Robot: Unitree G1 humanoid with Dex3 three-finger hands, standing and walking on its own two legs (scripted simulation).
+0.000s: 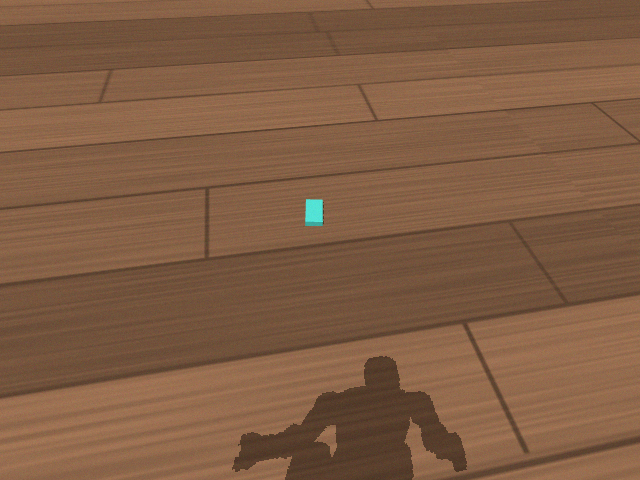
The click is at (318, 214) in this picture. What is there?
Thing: flat box
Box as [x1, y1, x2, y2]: [305, 199, 322, 225]
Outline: 306,199 305,225 322,225 322,200
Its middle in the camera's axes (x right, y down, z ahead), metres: -0.02 -0.14 +1.78
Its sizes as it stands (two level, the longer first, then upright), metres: 0.145 0.077 0.026
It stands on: the floor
